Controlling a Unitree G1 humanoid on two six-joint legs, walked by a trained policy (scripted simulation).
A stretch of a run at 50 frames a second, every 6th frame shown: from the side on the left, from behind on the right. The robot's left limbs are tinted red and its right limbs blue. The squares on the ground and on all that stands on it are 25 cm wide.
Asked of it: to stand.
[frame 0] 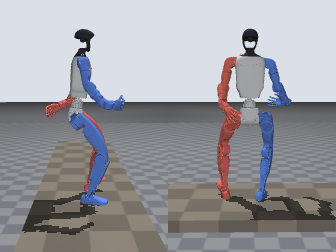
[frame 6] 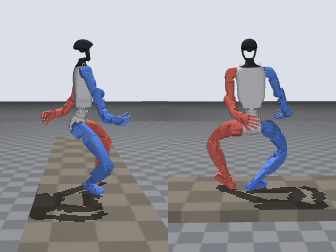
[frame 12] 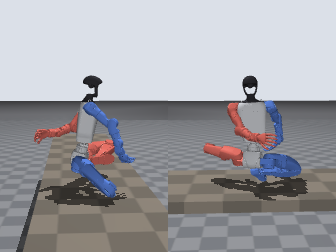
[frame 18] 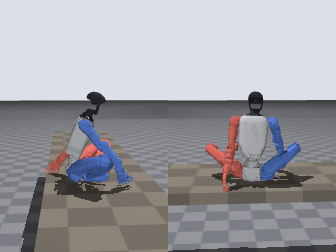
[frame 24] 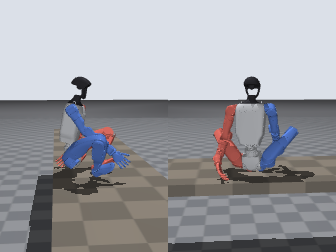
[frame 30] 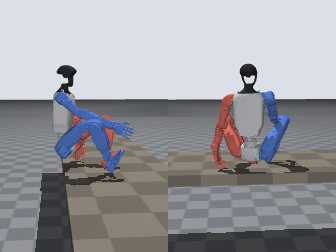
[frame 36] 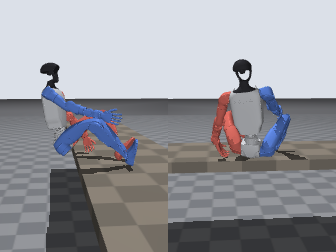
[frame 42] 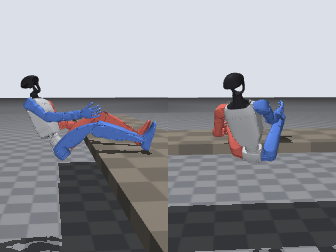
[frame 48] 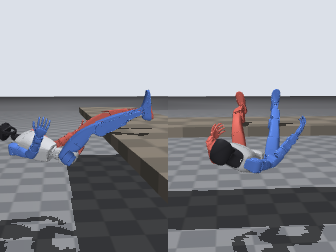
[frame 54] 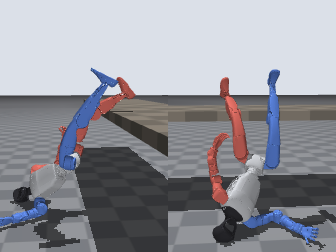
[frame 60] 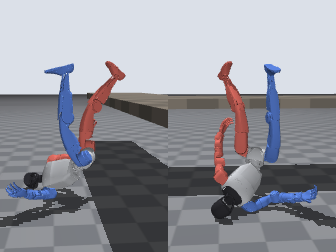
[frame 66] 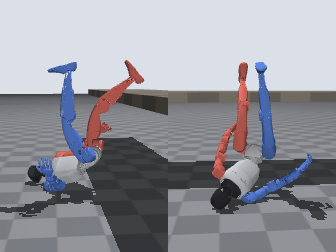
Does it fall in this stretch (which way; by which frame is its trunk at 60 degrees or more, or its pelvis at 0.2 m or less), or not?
yes: goes over backward and to its left; its pelvis at 0.2 m or less by frame 18
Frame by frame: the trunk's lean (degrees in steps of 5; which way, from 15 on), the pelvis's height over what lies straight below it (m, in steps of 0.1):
0: 5, 0.7
6: 0, 0.6
12: 10, 0.3
18: 25 forward, 0.2
24: 10, 0.2
30: 5, 0.2
36: 10, 0.9
42: 30 backward and to its left, 0.8
48: 75 backward, 0.5
54: 125 backward and to its left, 0.3
60: 110 backward and to its left, 0.2
66: 105 backward and to its left, 0.2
